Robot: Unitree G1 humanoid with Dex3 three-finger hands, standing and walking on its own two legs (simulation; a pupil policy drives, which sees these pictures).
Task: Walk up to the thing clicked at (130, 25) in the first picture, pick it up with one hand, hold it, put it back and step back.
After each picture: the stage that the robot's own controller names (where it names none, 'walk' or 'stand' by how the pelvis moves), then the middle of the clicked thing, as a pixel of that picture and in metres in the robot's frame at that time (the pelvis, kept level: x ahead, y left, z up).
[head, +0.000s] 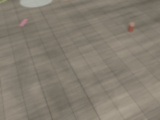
stand; (131, 27) +1.70 -0.62 -0.72
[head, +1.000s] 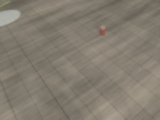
walk; (102, 30) +1.65 -0.12 -0.69
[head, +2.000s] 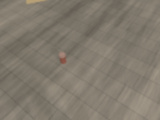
walk; (62, 58) +1.08 +0.28 -0.71
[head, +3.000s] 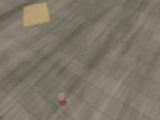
walk; (62, 99) +0.67 +0.27 -0.72
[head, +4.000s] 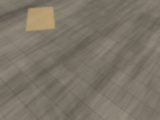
walk; out of the picture +0.44 +0.20 -0.70
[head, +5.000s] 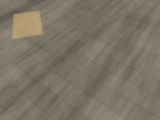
stand; out of the picture +0.36 +0.22 -0.72
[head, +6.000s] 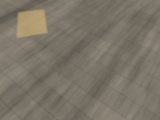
stand; out of the picture +0.33 +0.20 -0.72
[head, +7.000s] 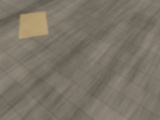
stand; out of the picture +0.37 +0.21 -0.73
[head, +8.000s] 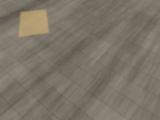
stand; out of the picture +0.36 +0.21 -0.73
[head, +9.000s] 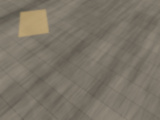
stand; out of the picture +0.35 +0.20 -0.73
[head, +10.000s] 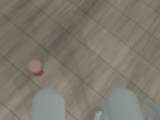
go down; (36, 68) +0.43 +0.22 -0.40
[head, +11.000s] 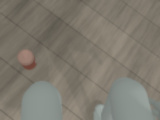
go down; (27, 60) +0.45 +0.23 -0.31
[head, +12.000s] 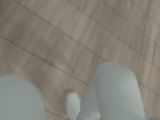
close in; out of the picture +0.44 +0.27 -0.23
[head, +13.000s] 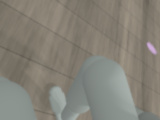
close; out of the picture +0.43 +0.28 -0.23
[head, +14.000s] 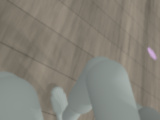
lift; out of the picture +0.40 +0.27 -0.23
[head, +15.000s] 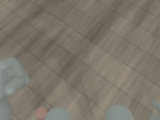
lift; (44, 114) +0.28 +0.22 -0.49
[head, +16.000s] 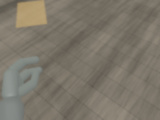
close; out of the picture +0.24 +0.22 -0.67
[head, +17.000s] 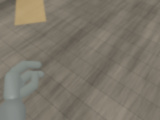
stand; out of the picture +0.24 +0.22 -0.68
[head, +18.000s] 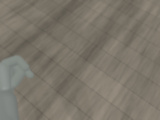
crouch; out of the picture +0.26 +0.21 -0.60
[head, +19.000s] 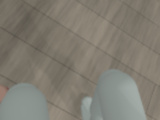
lower; (0, 94) +0.31 +0.24 -0.28
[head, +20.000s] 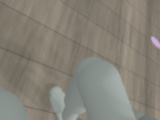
lower; out of the picture +0.29 +0.26 -0.24
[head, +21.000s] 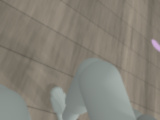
lower; out of the picture +0.28 +0.26 -0.25
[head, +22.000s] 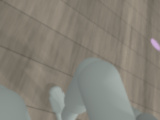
lower; out of the picture +0.28 +0.26 -0.25
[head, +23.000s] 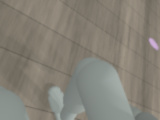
lower; out of the picture +0.28 +0.26 -0.25
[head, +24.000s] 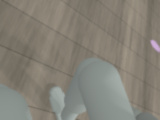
open; out of the picture +0.28 +0.26 -0.25
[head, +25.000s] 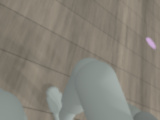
withdraw; out of the picture +0.28 +0.27 -0.25
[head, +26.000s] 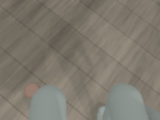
walk; (33, 91) +0.31 +0.22 -0.36
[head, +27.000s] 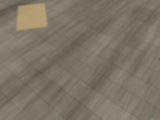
stand; out of the picture +0.24 +0.20 -0.66
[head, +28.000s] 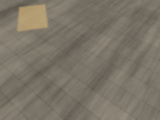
stand; out of the picture +0.24 +0.22 -0.67
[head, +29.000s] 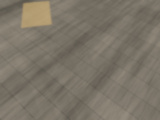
stand; out of the picture +0.24 +0.21 -0.69
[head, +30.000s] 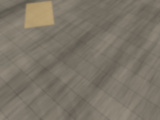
walk; out of the picture +0.26 +0.21 -0.72
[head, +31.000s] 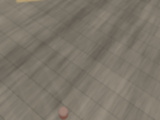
walk; (63, 113) +0.41 +0.10 -0.70
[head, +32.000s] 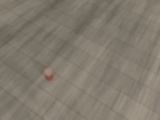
walk; (48, 74) +0.72 +0.27 -0.69
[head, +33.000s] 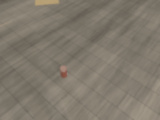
stand; (63, 71) +0.95 +0.21 -0.70
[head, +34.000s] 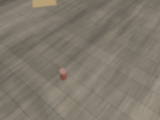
stand; (63, 74) +0.93 +0.22 -0.73
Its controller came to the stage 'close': yes
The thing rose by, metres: 0.19
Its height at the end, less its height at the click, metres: +0.00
